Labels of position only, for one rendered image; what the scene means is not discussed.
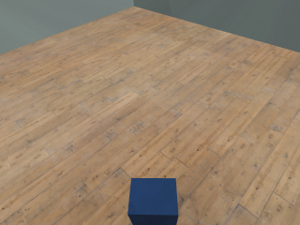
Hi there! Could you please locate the carton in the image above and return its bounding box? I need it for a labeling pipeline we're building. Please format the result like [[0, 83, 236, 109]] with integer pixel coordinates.
[[127, 178, 179, 225]]

